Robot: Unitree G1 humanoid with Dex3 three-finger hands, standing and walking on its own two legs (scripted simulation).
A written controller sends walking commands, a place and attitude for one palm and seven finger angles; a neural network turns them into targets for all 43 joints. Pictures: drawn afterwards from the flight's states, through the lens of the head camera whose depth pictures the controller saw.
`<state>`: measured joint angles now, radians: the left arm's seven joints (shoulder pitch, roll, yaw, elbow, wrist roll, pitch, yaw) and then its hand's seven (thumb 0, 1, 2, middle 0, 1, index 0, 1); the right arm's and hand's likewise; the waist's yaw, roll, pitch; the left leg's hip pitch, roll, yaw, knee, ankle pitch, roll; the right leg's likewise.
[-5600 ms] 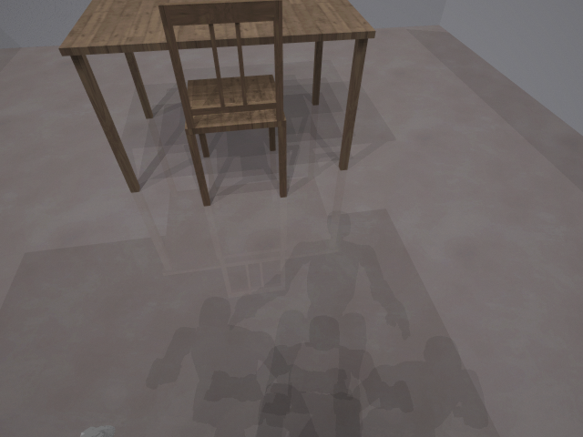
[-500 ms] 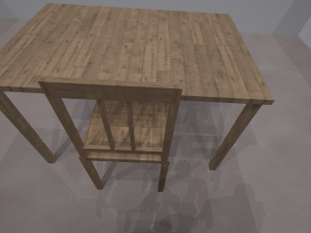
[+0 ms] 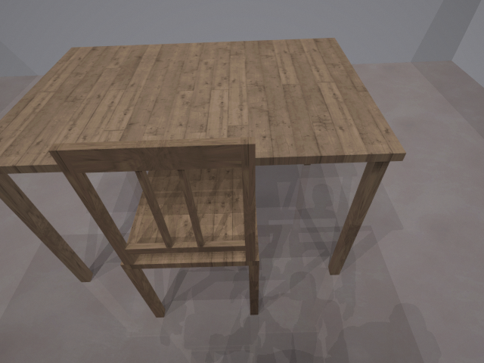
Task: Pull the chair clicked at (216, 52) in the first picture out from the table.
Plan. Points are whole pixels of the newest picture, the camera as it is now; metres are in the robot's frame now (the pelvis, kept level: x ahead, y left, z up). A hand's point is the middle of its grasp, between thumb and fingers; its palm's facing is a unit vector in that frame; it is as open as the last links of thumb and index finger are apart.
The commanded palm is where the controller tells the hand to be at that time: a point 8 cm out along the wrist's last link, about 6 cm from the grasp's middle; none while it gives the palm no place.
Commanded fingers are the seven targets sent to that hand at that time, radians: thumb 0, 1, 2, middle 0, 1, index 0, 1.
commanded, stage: come to a stop and stand still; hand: left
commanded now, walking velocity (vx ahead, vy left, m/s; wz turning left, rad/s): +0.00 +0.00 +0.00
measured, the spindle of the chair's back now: (156, 212) +0.47 +0.24 -0.08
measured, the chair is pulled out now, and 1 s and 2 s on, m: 0.00 0.00 0.00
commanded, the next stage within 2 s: look again from close up in 0.28 s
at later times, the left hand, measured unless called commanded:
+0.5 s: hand out of the picture +0.01 +0.17 -0.16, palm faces +0.00 -0.98 -0.20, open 7.4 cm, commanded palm none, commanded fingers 0.00 0.90 0.90 -0.20 -0.30 -0.20 -0.30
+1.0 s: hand out of the picture +0.03 +0.18 -0.16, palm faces +0.00 -0.98 -0.20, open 7.4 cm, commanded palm none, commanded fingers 0.00 0.90 0.90 -0.20 -0.30 -0.20 -0.30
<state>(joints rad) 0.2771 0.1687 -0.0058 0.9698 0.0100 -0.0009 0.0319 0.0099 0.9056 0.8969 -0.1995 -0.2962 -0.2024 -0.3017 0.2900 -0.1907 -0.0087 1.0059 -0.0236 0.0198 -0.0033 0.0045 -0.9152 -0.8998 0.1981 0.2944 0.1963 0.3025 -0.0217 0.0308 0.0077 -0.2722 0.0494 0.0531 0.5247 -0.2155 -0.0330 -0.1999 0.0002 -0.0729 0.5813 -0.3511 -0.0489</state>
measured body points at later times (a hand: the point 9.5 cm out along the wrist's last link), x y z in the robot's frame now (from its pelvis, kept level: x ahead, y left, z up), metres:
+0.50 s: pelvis +0.02 +0.00 +0.01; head +0.03 +0.00 +0.46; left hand +0.02 +0.23 -0.15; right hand +0.03 -0.22 -0.16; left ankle +0.04 +0.15 -0.73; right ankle -0.02 -0.08 -0.73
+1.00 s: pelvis +0.04 +0.01 +0.01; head +0.03 +0.00 +0.46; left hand +0.03 +0.23 -0.15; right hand +0.04 -0.22 -0.15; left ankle +0.04 +0.15 -0.73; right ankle -0.02 -0.08 -0.73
